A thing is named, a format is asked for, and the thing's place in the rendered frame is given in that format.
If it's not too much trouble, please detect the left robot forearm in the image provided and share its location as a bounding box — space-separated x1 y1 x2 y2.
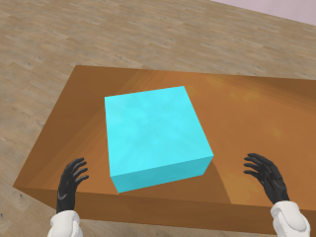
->
47 210 83 237

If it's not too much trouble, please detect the right robot forearm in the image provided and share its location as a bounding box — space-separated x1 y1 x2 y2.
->
271 200 311 237

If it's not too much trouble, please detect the robot left hand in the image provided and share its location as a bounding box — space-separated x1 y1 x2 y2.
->
56 157 89 214

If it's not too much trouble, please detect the carton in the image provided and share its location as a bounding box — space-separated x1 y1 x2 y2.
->
105 86 214 193

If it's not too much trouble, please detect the robot right hand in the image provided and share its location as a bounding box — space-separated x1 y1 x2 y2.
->
243 153 290 205

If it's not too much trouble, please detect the pedestal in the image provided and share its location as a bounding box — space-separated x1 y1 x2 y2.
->
13 65 316 237

